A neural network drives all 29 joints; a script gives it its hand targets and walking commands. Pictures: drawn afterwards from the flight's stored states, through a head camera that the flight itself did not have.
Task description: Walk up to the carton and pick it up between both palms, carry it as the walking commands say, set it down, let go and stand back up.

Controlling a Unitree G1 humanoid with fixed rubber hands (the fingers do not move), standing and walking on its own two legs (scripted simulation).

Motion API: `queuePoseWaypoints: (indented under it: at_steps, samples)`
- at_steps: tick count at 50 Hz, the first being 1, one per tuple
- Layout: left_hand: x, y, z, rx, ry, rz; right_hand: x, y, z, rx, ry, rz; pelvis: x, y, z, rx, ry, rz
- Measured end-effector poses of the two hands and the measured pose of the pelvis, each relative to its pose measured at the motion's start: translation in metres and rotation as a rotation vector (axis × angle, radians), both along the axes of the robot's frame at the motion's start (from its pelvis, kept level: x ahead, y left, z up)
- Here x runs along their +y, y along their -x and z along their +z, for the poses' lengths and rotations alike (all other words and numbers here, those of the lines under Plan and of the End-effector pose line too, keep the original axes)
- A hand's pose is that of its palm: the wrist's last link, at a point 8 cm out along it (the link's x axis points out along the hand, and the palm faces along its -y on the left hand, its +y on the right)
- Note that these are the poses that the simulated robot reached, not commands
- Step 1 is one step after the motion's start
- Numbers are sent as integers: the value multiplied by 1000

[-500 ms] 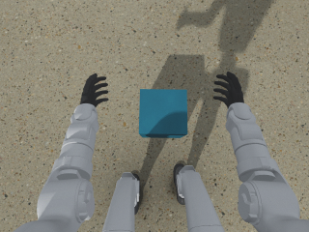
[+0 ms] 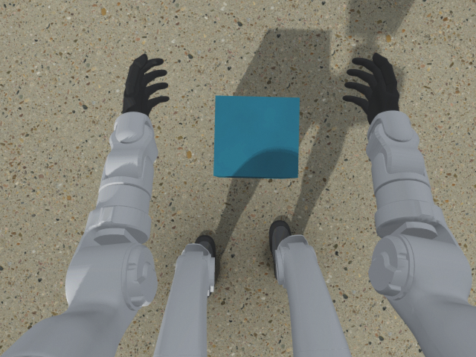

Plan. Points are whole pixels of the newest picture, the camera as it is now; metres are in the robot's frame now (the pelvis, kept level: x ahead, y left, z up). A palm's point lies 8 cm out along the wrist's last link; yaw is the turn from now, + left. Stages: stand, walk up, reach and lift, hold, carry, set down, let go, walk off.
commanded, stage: reach and lift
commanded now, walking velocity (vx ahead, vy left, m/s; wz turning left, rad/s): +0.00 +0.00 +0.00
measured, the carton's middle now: (253, 143) +0.46 -0.05 -0.51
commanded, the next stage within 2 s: none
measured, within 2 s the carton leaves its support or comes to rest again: neither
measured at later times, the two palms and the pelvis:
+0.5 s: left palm (165, 124) +0.48 +0.15 -0.28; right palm (342, 124) +0.46 -0.22 -0.28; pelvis -0.04 -0.01 -0.14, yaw +1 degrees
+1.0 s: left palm (183, 139) +0.47 +0.14 -0.43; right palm (318, 138) +0.46 -0.22 -0.43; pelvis -0.05 +0.00 -0.24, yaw +1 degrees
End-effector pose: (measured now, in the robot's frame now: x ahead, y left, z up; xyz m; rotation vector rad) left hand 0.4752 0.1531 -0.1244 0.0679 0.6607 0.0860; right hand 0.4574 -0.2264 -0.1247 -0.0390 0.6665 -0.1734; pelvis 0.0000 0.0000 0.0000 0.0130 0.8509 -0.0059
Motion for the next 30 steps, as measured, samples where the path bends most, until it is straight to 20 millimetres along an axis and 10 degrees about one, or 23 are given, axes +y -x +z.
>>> queuePoseWaypoints:
  at_steps: [30]
  samples:
    - [-7,-4,-180,28,-15,8,6,-6,-182,11,-2,-8,-6,42,-163,-16,-12,5]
